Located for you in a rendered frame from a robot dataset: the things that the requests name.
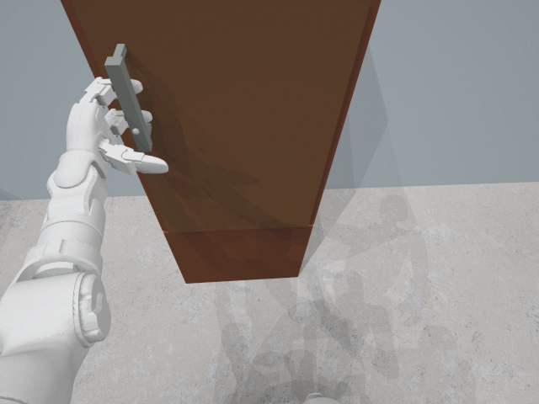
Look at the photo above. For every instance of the cupboard door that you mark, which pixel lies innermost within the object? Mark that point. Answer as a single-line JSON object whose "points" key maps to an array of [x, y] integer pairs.
{"points": [[245, 96]]}

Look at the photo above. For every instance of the robot left upper arm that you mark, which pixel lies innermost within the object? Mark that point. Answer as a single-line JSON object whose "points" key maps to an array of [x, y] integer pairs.
{"points": [[47, 327]]}

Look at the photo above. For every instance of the left robot hand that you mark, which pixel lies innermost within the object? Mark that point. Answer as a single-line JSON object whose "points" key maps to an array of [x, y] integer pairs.
{"points": [[87, 129]]}

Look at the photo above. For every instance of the handle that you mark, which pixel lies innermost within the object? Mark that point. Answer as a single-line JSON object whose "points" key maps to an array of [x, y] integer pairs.
{"points": [[121, 82]]}

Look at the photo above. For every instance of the robot left forearm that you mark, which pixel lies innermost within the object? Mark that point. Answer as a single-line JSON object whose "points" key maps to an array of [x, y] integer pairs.
{"points": [[73, 229]]}

